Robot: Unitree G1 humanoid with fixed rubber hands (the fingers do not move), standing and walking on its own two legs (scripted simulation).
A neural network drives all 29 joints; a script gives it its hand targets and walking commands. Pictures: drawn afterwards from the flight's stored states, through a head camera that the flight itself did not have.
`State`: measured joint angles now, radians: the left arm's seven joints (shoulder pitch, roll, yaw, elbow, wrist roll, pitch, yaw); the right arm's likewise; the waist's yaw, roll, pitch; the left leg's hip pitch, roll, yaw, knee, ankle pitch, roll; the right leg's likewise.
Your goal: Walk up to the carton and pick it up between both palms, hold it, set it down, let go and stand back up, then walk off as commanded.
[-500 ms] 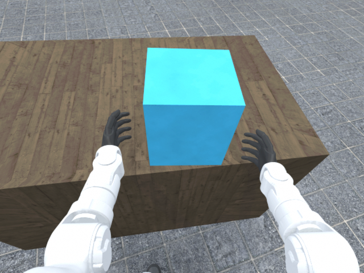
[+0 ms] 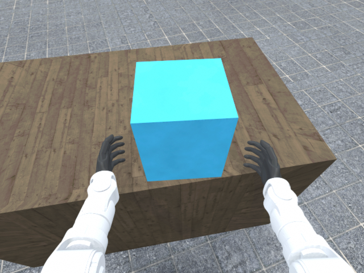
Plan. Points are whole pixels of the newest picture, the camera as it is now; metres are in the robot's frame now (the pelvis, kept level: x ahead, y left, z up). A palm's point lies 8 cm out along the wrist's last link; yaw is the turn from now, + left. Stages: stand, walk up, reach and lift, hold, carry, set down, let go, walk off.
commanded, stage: set down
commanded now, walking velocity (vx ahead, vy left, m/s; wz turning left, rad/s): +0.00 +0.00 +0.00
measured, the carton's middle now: (181, 123) +0.47 +0.05 +0.02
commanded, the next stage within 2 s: none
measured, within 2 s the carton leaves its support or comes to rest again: neither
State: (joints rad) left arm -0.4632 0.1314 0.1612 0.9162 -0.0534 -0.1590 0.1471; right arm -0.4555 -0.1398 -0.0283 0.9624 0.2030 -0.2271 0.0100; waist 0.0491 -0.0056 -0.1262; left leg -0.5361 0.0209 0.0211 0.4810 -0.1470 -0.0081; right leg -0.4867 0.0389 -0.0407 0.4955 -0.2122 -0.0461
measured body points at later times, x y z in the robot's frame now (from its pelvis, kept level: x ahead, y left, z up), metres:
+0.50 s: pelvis -0.01 +0.00 +0.00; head +0.03 +0.02 +0.45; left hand +0.26 +0.25 +0.00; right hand +0.29 -0.18 +0.00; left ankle +0.05 +0.12 -0.73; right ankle +0.01 -0.09 -0.73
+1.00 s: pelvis -0.02 +0.02 +0.00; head -0.02 +0.07 +0.45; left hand +0.22 +0.24 -0.02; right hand +0.21 -0.18 +0.01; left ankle +0.04 +0.12 -0.73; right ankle +0.01 -0.09 -0.73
